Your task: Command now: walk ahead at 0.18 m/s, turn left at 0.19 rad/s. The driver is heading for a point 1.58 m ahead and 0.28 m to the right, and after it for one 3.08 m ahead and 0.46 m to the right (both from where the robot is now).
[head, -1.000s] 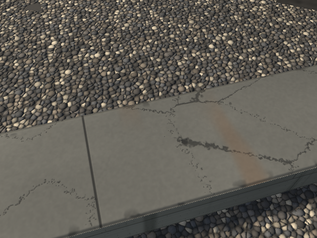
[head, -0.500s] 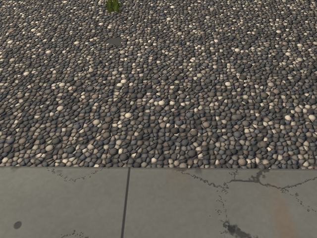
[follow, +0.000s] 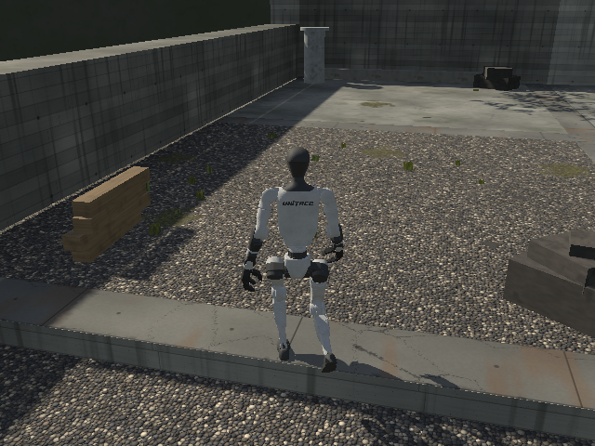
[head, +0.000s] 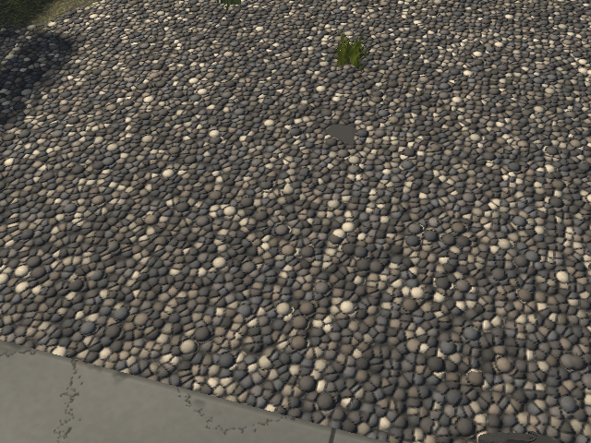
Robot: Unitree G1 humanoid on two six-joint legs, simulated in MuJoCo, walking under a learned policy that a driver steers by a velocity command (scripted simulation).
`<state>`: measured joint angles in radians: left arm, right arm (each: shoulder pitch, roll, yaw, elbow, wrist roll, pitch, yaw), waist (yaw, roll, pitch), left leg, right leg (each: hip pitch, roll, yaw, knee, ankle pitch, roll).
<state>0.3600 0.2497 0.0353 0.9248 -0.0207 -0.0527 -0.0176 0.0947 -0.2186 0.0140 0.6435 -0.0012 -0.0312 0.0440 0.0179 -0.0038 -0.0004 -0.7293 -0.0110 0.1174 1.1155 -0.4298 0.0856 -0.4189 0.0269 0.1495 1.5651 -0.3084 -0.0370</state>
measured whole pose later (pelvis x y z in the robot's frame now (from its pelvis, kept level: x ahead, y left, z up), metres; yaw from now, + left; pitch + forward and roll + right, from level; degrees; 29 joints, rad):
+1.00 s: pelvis +0.16 -0.04 +0.09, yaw +1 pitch +0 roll +0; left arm 0.14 0.20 0.02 1.01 0.00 0.00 0.03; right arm 0.28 -0.20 -0.01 1.11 -0.01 0.01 -0.03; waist 0.00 0.01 0.02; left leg -0.08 0.02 0.05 0.43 -0.34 0.00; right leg -0.28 0.02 -0.02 0.47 -0.19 -0.03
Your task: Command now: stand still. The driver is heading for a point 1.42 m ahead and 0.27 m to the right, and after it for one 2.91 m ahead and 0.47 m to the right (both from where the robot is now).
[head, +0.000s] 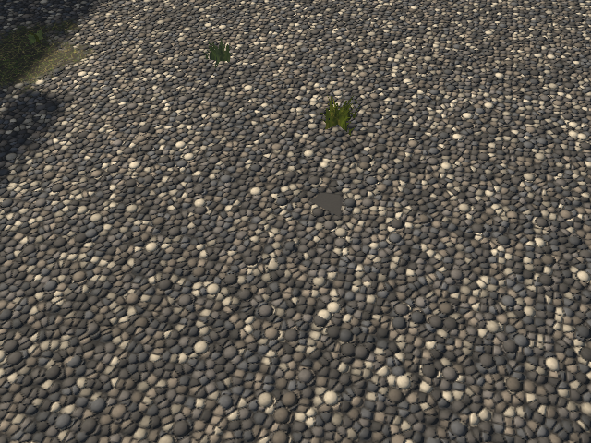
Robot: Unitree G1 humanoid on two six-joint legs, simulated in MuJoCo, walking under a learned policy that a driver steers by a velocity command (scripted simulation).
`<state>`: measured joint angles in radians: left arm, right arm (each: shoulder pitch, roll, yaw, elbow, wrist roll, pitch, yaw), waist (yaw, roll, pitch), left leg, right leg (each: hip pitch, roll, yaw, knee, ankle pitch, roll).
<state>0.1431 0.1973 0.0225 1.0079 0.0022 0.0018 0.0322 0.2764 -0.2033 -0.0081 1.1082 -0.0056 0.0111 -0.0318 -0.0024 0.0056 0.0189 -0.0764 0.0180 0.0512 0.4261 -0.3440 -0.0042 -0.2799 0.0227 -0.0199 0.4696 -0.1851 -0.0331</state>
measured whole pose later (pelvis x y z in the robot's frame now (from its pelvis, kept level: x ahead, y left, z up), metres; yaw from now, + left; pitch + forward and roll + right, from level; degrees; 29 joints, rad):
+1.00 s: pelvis -0.01 +0.01 +0.00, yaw -1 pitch +0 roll +0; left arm 0.20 0.19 0.00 1.10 0.00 0.01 0.04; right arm 0.39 -0.15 0.01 1.15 -0.01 -0.01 -0.03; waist 0.00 0.00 0.02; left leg -0.08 0.00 0.07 0.40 -0.32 0.02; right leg -0.28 0.01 0.00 0.43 -0.15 -0.01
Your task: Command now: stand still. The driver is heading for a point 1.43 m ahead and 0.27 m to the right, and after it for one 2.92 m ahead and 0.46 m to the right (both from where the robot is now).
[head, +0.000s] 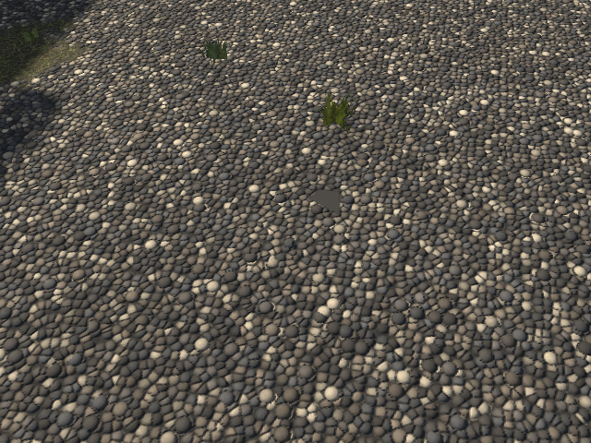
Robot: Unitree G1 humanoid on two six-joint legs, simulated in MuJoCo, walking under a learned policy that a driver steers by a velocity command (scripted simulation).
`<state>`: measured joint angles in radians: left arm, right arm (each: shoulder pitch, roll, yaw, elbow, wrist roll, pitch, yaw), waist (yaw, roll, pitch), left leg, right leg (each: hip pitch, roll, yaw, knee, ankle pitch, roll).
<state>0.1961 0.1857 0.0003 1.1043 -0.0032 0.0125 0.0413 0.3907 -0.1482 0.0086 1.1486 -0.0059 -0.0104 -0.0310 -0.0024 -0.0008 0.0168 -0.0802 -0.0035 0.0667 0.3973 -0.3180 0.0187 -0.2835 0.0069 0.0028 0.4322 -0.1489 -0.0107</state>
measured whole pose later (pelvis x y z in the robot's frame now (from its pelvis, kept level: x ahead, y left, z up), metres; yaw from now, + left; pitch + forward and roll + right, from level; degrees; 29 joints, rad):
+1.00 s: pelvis +0.10 -0.05 -0.02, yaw +1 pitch +0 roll +0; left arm 0.20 0.24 0.05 1.03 -0.03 -0.09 -0.01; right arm 0.50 -0.22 -0.02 1.07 0.02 -0.06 -0.01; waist 0.00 0.05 0.01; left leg -0.13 0.04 -0.03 0.84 -0.47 0.01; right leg -0.35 -0.02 -0.09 0.64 -0.28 -0.05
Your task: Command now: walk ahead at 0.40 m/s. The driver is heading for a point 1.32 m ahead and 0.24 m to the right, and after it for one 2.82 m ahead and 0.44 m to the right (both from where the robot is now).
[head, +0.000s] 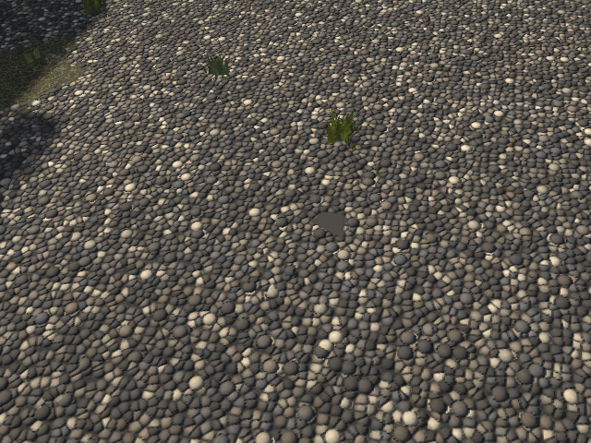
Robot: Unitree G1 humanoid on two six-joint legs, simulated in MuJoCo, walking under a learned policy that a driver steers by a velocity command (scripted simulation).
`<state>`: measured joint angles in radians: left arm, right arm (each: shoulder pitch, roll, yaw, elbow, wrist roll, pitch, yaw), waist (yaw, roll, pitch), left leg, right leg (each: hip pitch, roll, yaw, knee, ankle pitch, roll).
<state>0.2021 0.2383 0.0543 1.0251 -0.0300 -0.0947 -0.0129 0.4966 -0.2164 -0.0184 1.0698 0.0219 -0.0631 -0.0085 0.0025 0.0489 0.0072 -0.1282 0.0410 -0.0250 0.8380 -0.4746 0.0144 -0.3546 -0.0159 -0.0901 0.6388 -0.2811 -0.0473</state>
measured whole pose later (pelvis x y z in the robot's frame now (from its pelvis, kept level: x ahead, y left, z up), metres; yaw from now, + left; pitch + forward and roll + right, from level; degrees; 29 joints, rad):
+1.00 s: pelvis +0.57 +0.02 +0.01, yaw +0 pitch +2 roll +2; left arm 0.04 0.23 0.04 0.85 -0.02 -0.09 -0.03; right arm 0.39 -0.25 -0.07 0.98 0.02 -0.08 -0.01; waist -0.07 -0.03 0.00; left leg 0.08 -0.02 0.07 0.25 -0.36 -0.01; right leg -0.57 -0.07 -0.02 0.53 -0.01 -0.06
